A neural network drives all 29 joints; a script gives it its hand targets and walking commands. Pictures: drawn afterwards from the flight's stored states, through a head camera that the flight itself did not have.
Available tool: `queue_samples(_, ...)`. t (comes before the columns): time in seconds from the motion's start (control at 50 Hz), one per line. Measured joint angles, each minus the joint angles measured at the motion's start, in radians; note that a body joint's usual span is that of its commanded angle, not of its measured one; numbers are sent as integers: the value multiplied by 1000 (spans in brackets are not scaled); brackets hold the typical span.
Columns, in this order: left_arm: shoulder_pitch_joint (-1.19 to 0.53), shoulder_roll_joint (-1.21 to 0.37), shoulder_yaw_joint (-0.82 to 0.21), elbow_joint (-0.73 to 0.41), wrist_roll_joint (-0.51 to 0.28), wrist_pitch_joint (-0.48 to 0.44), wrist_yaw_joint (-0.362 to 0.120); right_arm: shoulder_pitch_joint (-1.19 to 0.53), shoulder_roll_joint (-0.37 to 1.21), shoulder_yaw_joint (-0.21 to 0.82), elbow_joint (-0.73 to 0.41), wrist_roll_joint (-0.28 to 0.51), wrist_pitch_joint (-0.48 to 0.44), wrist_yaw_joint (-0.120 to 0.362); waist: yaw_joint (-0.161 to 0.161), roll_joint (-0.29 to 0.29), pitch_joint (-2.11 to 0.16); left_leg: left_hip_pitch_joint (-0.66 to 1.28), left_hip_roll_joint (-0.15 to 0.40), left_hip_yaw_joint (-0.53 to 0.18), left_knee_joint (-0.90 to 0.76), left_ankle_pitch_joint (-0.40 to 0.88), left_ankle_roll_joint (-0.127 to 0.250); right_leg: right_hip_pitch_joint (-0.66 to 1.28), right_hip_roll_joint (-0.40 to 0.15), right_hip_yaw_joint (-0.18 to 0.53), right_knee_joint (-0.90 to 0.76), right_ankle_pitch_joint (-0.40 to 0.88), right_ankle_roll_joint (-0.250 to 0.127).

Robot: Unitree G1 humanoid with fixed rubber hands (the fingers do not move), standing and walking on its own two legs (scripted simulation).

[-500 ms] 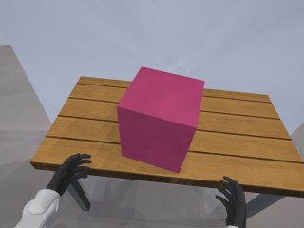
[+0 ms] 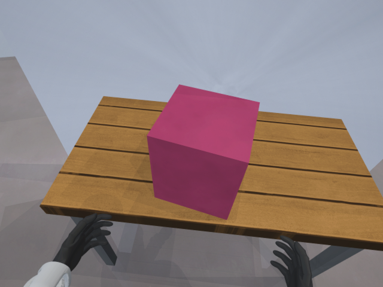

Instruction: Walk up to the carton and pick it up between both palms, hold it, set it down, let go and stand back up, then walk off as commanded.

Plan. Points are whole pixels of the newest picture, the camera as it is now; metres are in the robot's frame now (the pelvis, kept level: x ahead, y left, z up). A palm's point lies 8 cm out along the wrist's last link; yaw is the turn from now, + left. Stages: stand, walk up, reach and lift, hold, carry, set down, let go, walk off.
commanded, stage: set down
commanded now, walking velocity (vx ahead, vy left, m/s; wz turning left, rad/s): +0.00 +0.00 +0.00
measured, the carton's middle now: (203, 153) +0.47 -0.02 +0.00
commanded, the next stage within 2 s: let go in 1.66 s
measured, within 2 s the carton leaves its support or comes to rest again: neither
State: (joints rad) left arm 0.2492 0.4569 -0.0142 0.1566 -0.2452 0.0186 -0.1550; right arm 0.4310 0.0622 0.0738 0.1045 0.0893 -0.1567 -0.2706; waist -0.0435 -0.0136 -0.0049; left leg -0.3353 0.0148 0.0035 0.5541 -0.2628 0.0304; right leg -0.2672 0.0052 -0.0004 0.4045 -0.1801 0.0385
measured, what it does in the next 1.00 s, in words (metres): stands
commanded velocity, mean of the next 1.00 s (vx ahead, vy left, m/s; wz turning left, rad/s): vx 0.00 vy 0.00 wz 0.00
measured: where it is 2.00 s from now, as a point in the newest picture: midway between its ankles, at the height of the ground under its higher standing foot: outside the picture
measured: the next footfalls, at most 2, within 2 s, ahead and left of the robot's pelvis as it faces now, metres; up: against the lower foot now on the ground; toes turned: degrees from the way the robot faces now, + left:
none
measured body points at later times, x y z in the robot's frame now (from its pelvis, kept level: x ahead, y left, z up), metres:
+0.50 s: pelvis +0.02 -0.01 +0.00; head +0.05 +0.00 +0.45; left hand +0.23 +0.22 -0.02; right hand +0.19 -0.19 -0.01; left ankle +0.02 +0.09 -0.74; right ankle +0.02 -0.15 -0.74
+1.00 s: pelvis +0.02 -0.02 +0.01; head +0.05 -0.01 +0.45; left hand +0.21 +0.20 -0.05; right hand +0.20 -0.20 -0.03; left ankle +0.02 +0.09 -0.74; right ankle +0.02 -0.15 -0.74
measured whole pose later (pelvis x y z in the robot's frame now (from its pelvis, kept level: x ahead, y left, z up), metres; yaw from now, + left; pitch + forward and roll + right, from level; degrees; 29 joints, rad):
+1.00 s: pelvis +0.02 -0.02 +0.01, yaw +0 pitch +3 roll -1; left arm 0.31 0.31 0.00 0.26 -0.16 0.02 -0.13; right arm 0.35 -0.03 0.07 0.23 0.09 -0.17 -0.14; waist -0.04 0.00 0.02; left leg -0.26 0.01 0.00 0.45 -0.24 0.00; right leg -0.24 0.01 0.00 0.39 -0.20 0.01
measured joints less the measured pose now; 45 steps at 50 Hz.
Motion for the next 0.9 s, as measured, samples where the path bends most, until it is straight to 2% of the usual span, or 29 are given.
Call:
queue_samples(0.34,36,-41,0,0,0,5,0,-4,-11,0,0,0,2,35,0,5,2,21,0,0,-35,0,-13,5,0,0,0,-19,-12)
queue_samples(0.68,58,-90,10,13,44,6,2,-7,-56,0,0,0,-3,89,0,11,17,50,0,0,-69,9,-23,22,0,0,-9,-24,-20)
queue_samples(0.9,58,-138,10,74,78,6,21,-61,-84,0,80,0,-9,125,0,12,21,67,0,0,-90,20,-29,30,0,0,-11,-24,-25)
